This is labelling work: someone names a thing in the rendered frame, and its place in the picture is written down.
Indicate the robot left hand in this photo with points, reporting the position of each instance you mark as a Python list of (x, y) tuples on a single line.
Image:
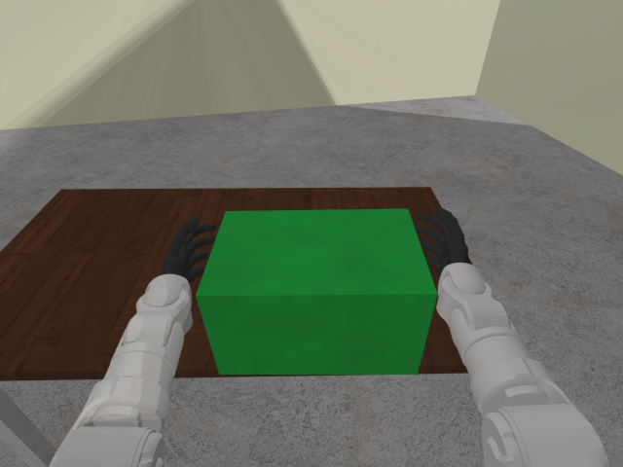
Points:
[(179, 258)]

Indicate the table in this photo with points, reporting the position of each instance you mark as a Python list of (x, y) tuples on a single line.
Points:
[(71, 278)]

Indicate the robot right hand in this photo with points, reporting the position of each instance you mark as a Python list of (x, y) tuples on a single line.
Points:
[(452, 248)]

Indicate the robot right forearm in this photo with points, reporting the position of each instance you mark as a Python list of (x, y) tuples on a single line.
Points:
[(502, 372)]

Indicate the left robot upper arm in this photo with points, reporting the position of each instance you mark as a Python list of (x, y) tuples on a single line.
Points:
[(90, 446)]

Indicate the robot left forearm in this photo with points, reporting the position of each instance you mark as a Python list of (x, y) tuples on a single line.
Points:
[(134, 391)]

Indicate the carton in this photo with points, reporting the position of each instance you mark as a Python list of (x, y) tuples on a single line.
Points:
[(317, 292)]

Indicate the right robot upper arm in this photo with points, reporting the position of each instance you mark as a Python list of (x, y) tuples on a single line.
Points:
[(554, 435)]

